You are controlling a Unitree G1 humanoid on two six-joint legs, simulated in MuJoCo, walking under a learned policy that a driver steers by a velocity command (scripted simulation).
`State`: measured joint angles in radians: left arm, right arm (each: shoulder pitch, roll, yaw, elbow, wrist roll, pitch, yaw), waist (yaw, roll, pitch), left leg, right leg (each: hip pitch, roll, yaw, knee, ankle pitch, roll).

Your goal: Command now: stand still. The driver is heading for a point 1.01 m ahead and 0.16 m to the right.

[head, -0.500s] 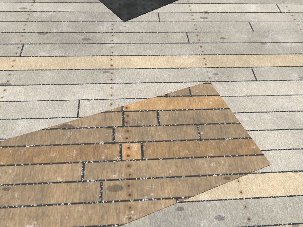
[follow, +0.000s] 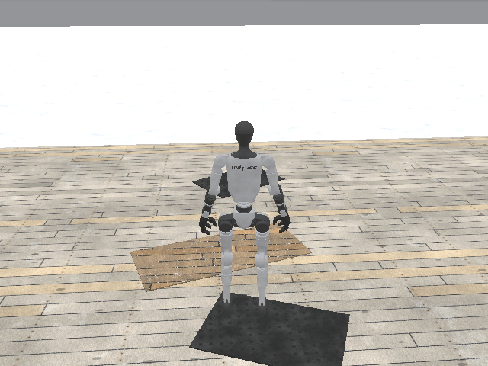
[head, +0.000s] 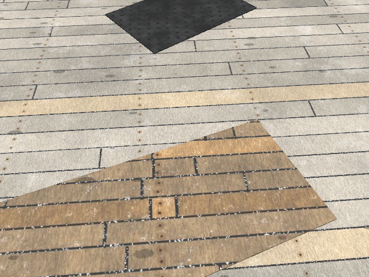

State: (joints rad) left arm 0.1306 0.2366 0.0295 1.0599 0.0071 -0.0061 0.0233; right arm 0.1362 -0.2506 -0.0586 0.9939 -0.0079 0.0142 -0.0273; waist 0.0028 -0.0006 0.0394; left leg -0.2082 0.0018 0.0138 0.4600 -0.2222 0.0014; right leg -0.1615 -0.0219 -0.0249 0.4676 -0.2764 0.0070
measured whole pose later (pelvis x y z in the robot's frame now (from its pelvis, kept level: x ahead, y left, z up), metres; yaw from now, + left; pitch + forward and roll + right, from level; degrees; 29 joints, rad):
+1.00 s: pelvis +0.33 -0.03 -0.01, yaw +0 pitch +0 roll -1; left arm 0.09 0.25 0.06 0.94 -0.01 -0.09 -0.04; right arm 0.32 -0.24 -0.05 1.04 0.03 -0.10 -0.01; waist -0.01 0.02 0.05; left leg -0.33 0.04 -0.04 1.23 -0.39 0.05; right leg -0.37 0.04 -0.08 0.51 -0.15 -0.07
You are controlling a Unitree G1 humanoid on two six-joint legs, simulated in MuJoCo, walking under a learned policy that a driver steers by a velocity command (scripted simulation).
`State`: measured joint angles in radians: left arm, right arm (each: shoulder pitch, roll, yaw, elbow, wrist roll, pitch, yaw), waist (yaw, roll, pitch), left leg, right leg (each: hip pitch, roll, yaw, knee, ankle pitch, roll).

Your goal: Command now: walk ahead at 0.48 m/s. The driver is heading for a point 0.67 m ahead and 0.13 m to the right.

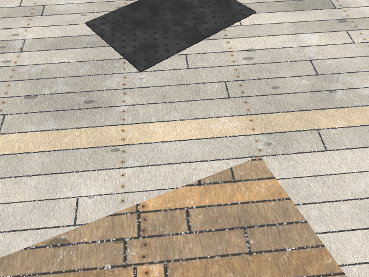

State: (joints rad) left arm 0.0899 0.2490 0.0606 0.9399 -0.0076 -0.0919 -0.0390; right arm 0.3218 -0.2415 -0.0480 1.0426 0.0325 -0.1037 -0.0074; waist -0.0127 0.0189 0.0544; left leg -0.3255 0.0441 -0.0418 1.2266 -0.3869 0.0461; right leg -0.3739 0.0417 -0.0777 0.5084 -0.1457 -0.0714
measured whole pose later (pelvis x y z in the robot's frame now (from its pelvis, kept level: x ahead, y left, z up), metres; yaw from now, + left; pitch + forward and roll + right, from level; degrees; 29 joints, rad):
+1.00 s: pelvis +0.59 +0.00 -0.01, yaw -13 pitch +2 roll +2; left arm 0.05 0.25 0.07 0.81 0.00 -0.06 -0.04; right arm 0.29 -0.26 -0.06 0.98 0.00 -0.06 -0.02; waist -0.03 -0.01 0.05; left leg -0.11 0.05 0.13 0.88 -0.56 -0.04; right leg -0.53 0.02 -0.05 0.61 -0.11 -0.13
